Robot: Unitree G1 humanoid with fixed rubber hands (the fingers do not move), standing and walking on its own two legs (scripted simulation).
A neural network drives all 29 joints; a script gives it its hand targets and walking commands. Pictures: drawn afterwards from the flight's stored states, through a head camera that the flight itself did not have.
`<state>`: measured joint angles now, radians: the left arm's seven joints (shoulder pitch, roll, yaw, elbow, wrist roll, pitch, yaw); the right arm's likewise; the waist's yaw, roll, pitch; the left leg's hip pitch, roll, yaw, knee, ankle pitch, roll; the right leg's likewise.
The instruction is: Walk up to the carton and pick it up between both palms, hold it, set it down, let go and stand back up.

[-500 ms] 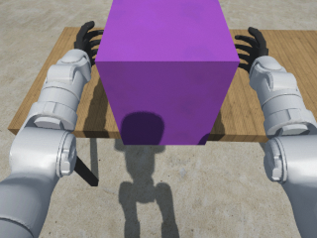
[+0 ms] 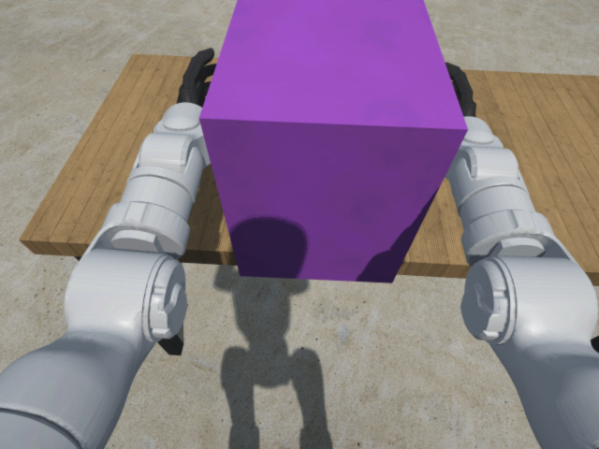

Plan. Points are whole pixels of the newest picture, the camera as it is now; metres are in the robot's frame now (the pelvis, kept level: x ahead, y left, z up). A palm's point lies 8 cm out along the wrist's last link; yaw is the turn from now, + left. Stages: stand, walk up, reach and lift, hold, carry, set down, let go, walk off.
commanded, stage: reach and lift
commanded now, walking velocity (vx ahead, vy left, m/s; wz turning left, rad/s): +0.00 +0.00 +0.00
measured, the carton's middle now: (322, 150) +0.49 -0.02 +0.11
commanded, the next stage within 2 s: none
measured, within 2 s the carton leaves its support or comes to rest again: leaves its support in 0.70 s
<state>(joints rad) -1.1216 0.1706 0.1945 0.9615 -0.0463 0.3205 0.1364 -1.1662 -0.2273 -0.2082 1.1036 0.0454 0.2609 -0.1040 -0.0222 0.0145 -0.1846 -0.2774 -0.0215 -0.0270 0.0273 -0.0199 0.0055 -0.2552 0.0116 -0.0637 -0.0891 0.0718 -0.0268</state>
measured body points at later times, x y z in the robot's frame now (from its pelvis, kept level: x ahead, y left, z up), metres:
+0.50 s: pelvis +0.00 +0.01 +0.00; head +0.04 +0.00 +0.45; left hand +0.48 +0.14 +0.18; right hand +0.46 -0.19 +0.18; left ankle -0.03 +0.11 -0.75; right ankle -0.01 -0.10 -0.75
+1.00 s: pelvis +0.00 +0.00 +0.00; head +0.01 -0.01 +0.45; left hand +0.48 +0.13 +0.26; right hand +0.46 -0.20 +0.25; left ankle -0.03 +0.11 -0.75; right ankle -0.01 -0.10 -0.75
